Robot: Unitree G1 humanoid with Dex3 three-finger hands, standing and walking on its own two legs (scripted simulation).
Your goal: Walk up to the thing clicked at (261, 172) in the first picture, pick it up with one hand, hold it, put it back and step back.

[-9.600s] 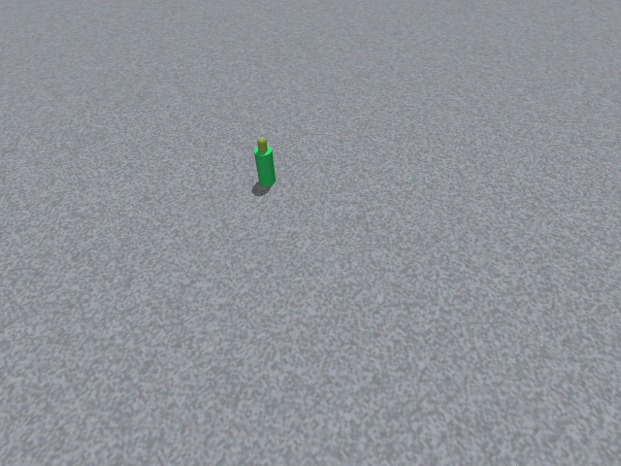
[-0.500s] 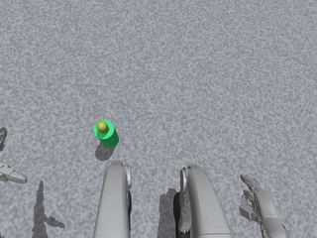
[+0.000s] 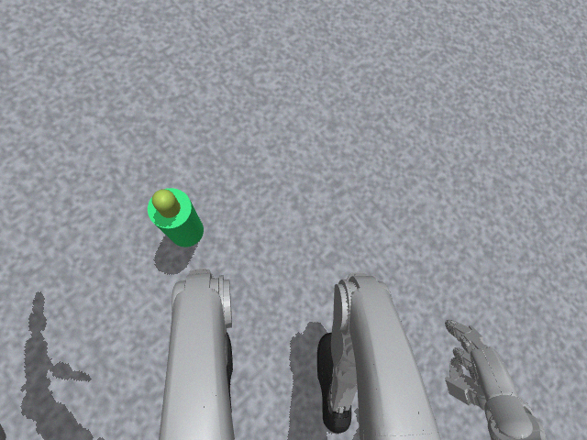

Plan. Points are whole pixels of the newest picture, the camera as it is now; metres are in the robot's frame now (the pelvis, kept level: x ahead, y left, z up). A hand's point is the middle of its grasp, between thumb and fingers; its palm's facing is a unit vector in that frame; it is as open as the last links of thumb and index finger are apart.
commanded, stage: go down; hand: left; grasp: from the side
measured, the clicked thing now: (175, 216) +0.45 +0.24 -0.33
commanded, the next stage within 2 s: approach in 0.86 s
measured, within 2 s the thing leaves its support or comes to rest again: neither
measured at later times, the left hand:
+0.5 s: hand out of the picture +0.36 +0.41 -0.04, palm faces +0.20 -0.97 -0.10, open 17.6 cm
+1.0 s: hand out of the picture +0.38 +0.42 -0.05, palm faces +0.19 -0.98 -0.09, open 17.5 cm
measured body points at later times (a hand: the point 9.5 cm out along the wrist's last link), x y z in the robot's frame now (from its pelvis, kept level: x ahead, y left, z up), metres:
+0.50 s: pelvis +0.00 +0.00 -0.04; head +0.20 +0.05 +0.36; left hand +0.35 +0.46 -0.03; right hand +0.15 -0.27 -0.15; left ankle +0.09 +0.14 -0.42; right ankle +0.08 -0.13 -0.42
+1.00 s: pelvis -0.01 +0.00 -0.06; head +0.20 +0.06 +0.34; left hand +0.36 +0.47 -0.04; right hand +0.14 -0.28 -0.16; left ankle +0.09 +0.14 -0.42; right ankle +0.08 -0.13 -0.42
